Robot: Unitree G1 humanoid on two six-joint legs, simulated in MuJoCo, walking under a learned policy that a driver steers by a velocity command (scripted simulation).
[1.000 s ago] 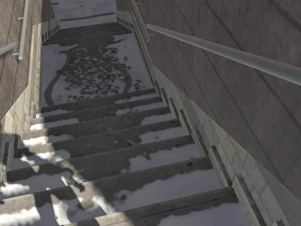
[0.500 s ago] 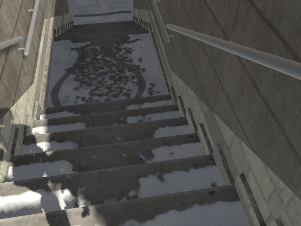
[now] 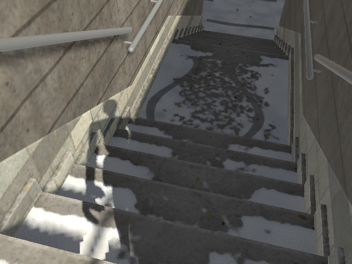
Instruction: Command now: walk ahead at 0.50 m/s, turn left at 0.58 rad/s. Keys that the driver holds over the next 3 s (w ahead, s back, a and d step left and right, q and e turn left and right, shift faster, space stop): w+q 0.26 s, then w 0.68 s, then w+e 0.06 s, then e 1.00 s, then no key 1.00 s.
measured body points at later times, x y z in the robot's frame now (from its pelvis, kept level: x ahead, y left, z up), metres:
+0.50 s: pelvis +0.26 +0.03 -0.09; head +0.26 +0.03 +0.36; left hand +0.39 +0.30 -0.17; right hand +0.28 -0.19 -0.23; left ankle +0.12 +0.12 -0.72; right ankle +0.40 -0.07 -0.80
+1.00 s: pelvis +0.51 +0.11 -0.23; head +0.52 +0.14 +0.22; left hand +0.33 +0.29 -0.38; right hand +0.79 +0.01 -0.31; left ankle +0.63 +0.29 -0.91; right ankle +0.36 -0.06 -0.89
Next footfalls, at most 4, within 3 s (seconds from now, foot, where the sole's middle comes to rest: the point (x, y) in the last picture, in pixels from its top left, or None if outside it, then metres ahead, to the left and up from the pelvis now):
0.22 left None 0.15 0.13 -0.76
0.54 right None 0.40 -0.05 -0.92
0.94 left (120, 255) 0.63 0.29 -0.95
1.10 left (123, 254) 0.69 0.30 -1.09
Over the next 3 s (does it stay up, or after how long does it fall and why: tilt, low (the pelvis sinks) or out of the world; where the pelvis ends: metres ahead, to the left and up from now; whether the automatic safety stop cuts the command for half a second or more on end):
stays up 0.72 0.12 -0.31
